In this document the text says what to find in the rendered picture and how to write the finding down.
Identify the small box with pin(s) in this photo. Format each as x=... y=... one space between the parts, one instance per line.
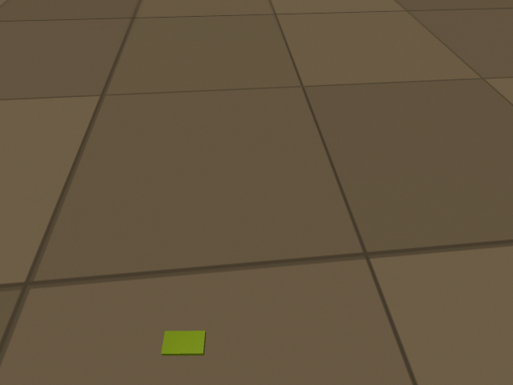
x=183 y=342

